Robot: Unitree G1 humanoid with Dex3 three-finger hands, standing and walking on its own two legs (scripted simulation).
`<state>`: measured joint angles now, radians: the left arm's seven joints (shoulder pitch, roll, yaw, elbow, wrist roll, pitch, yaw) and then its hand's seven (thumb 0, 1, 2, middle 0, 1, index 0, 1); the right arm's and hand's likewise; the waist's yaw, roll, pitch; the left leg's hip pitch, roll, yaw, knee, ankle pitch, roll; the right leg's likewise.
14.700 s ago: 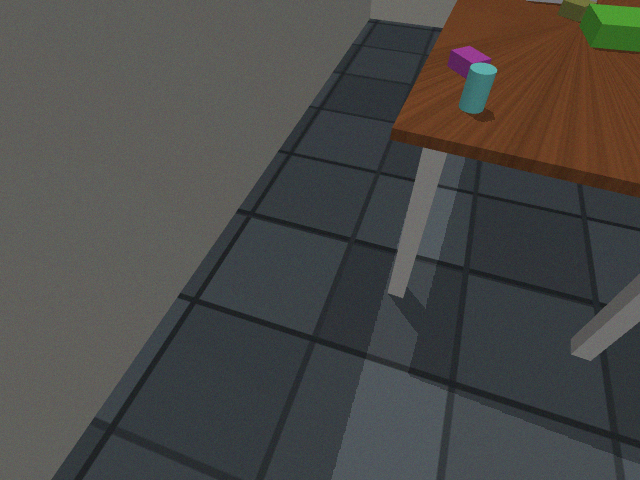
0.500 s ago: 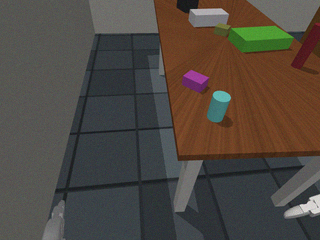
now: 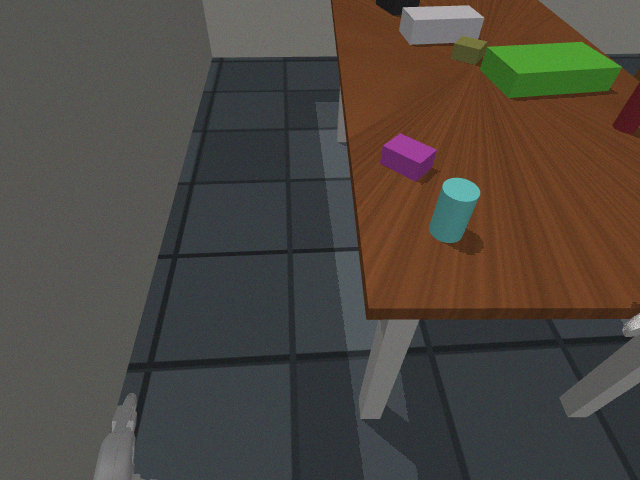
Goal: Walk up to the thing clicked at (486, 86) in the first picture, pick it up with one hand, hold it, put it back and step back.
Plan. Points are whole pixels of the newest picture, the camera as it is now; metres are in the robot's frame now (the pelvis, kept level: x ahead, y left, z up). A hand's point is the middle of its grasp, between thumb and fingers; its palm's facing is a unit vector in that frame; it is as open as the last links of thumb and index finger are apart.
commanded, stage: go down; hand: right
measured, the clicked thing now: (453, 211) +0.52 -0.20 +0.03
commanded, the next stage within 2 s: none
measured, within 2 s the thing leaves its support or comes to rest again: neither
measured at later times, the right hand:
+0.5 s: hand out of the picture +0.35 -0.36 +0.15, palm faces +0.15 +0.99 +0.00, open 17.5 cm
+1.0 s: hand out of the picture +0.39 -0.38 +0.16, palm faces +0.18 +0.98 +0.01, open 17.7 cm
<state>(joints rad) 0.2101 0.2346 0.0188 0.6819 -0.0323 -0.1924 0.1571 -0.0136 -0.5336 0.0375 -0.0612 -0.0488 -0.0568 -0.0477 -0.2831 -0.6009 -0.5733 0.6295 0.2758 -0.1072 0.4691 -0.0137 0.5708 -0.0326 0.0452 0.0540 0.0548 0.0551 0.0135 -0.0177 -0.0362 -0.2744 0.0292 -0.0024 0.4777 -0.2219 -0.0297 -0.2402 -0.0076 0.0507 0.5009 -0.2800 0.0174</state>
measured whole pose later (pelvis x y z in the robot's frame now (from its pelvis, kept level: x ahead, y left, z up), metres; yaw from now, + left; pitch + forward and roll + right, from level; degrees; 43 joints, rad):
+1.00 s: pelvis +0.00 -0.01 -0.01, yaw +1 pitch +9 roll +2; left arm 0.24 0.28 -0.08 0.58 -0.01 -0.24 0.19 -0.01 -0.55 0.06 -0.06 -0.06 -0.06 -0.06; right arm -0.67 -0.88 -0.62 1.11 0.20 -0.10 0.60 -0.01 0.59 -0.05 0.04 0.05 0.05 0.05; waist 0.08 0.01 -0.08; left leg -0.49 0.00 0.00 0.59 -0.26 -0.03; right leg -0.49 -0.03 0.05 0.68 -0.36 0.01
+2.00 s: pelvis +0.00 -0.01 -0.03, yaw +1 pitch +13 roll +3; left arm 0.28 0.28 -0.08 0.46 0.01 -0.24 0.16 -0.01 -0.55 0.06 -0.06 -0.05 -0.06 -0.06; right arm -0.86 -1.00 -0.62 1.24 0.13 -0.07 0.61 -0.01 0.55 -0.05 0.06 0.05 0.06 0.05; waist 0.12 0.00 -0.10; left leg -0.60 0.00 0.00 0.66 -0.29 -0.04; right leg -0.61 -0.03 0.06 0.78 -0.40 0.01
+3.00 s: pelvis -0.01 -0.01 -0.06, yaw +3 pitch +19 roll +3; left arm 0.32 0.25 0.00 0.25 0.03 -0.12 0.04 -0.01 -0.54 0.05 -0.07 -0.06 -0.07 -0.06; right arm -0.87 -0.63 -0.51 1.17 0.08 -0.26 0.26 -0.01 0.58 -0.05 0.03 0.05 0.04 0.05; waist 0.19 -0.01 -0.16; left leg -0.88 -0.01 -0.01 0.92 -0.38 -0.04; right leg -0.86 -0.04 0.05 1.02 -0.49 0.01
